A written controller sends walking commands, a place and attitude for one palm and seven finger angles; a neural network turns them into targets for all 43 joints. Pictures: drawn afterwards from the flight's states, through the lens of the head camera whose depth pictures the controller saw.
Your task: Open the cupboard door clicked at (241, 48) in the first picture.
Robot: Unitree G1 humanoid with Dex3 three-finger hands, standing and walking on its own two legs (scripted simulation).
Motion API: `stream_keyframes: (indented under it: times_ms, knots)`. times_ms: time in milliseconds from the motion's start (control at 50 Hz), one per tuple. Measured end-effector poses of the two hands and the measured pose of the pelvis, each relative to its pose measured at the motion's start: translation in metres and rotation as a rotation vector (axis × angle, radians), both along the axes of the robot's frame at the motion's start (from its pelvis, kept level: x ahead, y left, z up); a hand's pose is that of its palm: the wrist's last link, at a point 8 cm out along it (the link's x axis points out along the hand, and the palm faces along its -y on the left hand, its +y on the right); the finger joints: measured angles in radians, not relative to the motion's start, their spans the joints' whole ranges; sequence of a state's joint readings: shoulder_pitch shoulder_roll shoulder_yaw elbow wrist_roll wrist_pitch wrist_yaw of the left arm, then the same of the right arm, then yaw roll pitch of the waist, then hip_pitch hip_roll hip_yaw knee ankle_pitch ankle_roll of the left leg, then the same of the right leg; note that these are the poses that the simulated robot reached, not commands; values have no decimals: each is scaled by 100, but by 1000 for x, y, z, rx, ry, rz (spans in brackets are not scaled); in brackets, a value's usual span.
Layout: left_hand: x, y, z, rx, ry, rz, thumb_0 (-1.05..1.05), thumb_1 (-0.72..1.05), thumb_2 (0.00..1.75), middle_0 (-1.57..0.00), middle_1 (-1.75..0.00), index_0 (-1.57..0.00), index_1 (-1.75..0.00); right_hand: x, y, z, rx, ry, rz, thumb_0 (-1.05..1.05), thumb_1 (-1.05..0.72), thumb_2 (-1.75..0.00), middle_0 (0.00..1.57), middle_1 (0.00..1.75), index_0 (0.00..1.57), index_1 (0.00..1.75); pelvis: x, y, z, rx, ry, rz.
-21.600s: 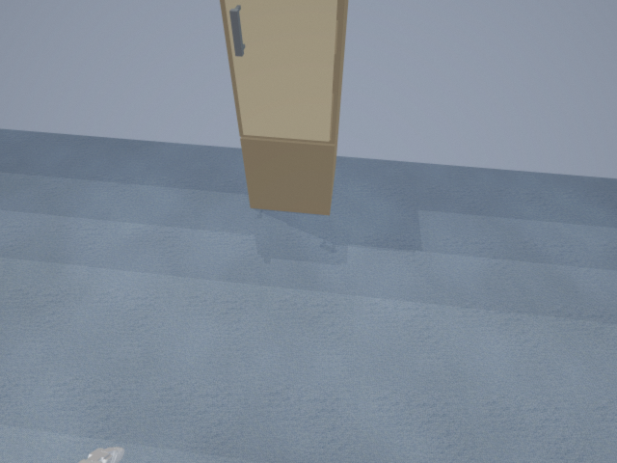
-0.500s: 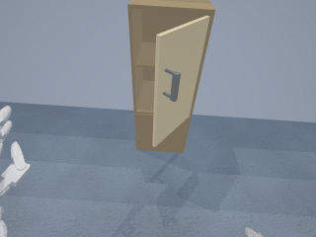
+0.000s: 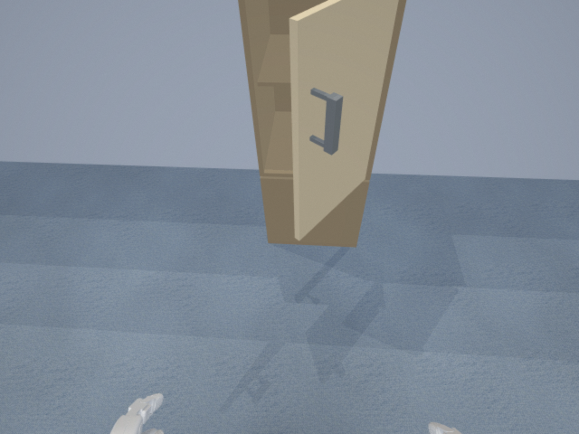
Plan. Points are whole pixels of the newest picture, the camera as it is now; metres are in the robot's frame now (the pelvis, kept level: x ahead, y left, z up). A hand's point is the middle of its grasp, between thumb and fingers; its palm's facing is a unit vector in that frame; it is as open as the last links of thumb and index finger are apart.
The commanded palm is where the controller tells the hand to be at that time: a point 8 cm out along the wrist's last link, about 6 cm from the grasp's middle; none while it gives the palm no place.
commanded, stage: let the arm hang, fingers relaxed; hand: left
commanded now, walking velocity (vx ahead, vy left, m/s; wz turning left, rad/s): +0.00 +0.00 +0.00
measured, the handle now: (324, 121) +0.68 -0.05 +0.06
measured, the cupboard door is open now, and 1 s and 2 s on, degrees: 53 53 53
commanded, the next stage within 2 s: look to check the result in 0.88 s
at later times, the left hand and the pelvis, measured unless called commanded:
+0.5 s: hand out of the picture -0.01 +0.19 -0.16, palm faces +0.02 -0.98 -0.22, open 7.4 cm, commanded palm none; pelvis +0.02 +0.02 +0.01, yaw -1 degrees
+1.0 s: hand out of the picture +0.00 +0.19 -0.16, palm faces +0.02 -0.98 -0.18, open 7.4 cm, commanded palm none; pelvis +0.02 +0.03 +0.01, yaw -2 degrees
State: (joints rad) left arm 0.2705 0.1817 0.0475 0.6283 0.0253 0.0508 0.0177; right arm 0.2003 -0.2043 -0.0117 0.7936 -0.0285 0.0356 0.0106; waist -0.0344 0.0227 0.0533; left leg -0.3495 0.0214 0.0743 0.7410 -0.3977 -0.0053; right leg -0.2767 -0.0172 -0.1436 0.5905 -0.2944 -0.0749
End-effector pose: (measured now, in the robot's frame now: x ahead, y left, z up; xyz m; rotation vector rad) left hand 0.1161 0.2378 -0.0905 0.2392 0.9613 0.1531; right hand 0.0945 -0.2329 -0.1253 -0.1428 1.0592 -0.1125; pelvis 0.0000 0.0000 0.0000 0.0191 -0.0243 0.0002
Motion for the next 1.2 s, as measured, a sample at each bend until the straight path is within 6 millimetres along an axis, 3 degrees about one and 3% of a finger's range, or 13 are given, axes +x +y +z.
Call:
stream_keyframes:
  times_ms: [40, 100, 220, 320, 420, 660, 940, 1200]
  knots:
    - [-36, -22, -36, -98, 167, -1, 1, 91, 89, -20, -30, -19, -30, -15, 0, -3, -27, 43, -10, 1, -91, -90, 20, 30, 20, 30, 2, 2, -5, -32, 0, -4]
    - [-69, -13, -52, -109, 260, 110, -2, 100, 89, -21, -30, -21, -30, -44, 2, -2, -58, 177, 3, 1, -91, -90, 20, 30, 20, 30, 4, -1, -1, -38, -2, 5]
    - [-121, 2, -44, -84, 435, 141, -2, 98, 89, -21, -30, -20, -30, -83, 9, -4, -47, 345, -21, 1, -92, -90, 20, 30, 19, 30, 11, 4, 10, -32, 10, 3]
    - [-142, 9, -35, -55, 520, 141, 0, 94, 89, -20, -30, -20, -30, -97, 23, -10, -5, 378, -51, 1, -91, -90, 20, 30, 19, 30, 14, 10, 13, -24, 2, -9]
    - [-140, 8, -33, -50, 524, 134, 1, 92, 89, -20, -30, -20, -30, -103, 41, -16, 39, 389, -62, 1, -91, -90, 20, 30, 19, 30, 15, 14, 14, -20, -6, -18]
    - [-106, -10, -41, -93, 440, 90, 1, 92, 89, -20, -30, -20, -30, -112, 64, -18, 81, 391, -94, 0, -91, -90, 20, 30, 19, 30, 16, 19, 14, -16, -12, -32]
    - [-116, -5, -42, -103, 476, 103, 1, 91, 89, -20, -30, -20, -30, -126, 64, -15, 59, 432, -116, 0, -91, -90, 20, 30, 19, 30, 18, 25, 13, -17, -4, -34]
    - [-118, 0, -41, -101, 489, 108, 1, 91, 89, -20, -30, -20, -30, -115, 64, -14, 51, 412, -108, 0, -91, -90, 20, 30, 19, 30, 21, 28, 14, -17, -3, -33]
